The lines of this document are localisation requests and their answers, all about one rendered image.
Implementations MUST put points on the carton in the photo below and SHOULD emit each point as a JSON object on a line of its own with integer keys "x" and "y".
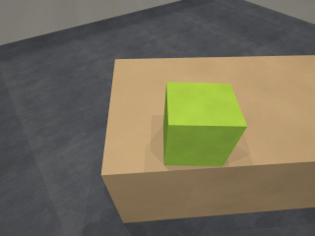
{"x": 202, "y": 123}

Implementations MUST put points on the pedestal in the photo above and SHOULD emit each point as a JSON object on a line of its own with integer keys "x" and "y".
{"x": 272, "y": 166}

